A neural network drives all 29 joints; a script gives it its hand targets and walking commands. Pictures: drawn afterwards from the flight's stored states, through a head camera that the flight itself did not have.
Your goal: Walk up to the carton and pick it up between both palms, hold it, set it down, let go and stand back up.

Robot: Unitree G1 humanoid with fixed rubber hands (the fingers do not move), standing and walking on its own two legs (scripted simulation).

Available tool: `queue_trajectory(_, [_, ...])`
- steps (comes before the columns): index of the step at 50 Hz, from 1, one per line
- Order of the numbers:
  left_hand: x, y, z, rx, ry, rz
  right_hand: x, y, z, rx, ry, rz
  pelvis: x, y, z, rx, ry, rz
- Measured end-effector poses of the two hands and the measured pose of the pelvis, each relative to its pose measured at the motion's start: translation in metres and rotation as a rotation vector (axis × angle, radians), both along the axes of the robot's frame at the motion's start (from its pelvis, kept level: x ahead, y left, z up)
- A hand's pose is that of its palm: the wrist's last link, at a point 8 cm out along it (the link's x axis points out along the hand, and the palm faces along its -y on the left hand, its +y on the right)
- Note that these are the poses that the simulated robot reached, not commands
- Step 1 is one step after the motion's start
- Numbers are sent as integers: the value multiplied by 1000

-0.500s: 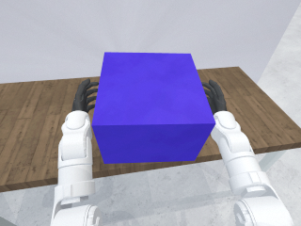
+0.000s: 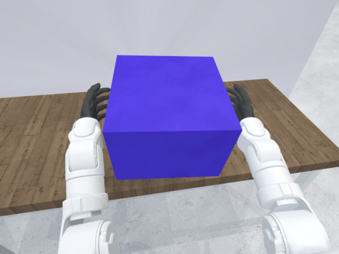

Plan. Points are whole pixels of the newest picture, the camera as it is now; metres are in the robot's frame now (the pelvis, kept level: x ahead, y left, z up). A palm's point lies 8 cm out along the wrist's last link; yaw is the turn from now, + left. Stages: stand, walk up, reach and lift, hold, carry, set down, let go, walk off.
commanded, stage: hold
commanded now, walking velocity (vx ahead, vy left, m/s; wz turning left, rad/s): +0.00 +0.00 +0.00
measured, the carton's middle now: (167, 114) +0.42 +0.00 +0.13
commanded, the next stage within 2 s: none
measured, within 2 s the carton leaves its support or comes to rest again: neither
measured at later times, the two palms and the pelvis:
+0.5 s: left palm (86, 115) +0.36 +0.18 +0.19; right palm (242, 113) +0.36 -0.17 +0.18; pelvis +0.00 +0.00 +0.00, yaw +0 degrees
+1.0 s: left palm (85, 116) +0.36 +0.19 +0.19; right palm (240, 115) +0.36 -0.17 +0.17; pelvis +0.00 +0.00 +0.00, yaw +0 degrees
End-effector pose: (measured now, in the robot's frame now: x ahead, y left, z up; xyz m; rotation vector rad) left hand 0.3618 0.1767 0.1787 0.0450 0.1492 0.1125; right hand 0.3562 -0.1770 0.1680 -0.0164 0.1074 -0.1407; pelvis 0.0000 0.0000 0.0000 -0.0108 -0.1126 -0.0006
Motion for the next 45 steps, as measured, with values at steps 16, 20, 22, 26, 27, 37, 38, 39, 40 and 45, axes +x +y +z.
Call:
queue_trajectory(16, [-1, 7, 10, -1, 8, 17, 5, 8, 4, 14, 6, 18, -6, 0, 0, 3, 11, 5])
queue_trajectory(20, [-1, 7, 10, 3, -1, 13, 4, 7, 6, 14, -4, 14, -4, 0, 0, 1, 5, 7])
queue_trajectory(22, [-1, 6, 10, 0, -3, 11, 4, 7, 8, 16, -6, 11, -2, 1, 0, 1, 4, 8])
queue_trajectory(26, [-2, 5, 11, 0, -14, 9, 2, 5, 11, 11, -17, 11, 1, 1, 0, -1, -5, 6])
queue_trajectory(27, [-3, 5, 12, 1, -17, 8, 1, 5, 11, 11, -20, 11, 1, 1, 0, -1, -9, 5])
queue_trajectory(37, [-6, 8, 10, -10, -7, 16, 1, 8, 11, 14, -10, 16, -2, 1, 0, 1, -5, 1])
queue_trajectory(38, [-7, 9, 11, -8, -10, 18, 1, 9, 11, 15, -13, 18, -2, 1, 0, 1, -6, 0])
queue_trajectory(39, [-7, 9, 11, -7, -11, 19, 1, 9, 11, 17, -15, 19, -3, 1, 0, 0, -6, 0])
queue_trajectory(40, [-8, 10, 11, -5, -13, 21, 1, 10, 12, 19, -17, 21, -3, 1, 0, 0, -6, 0])
queue_trajectory(45, [-9, 10, 11, -2, -3, 22, 0, 10, 10, 20, -7, 20, -4, 1, 0, 1, -6, 5])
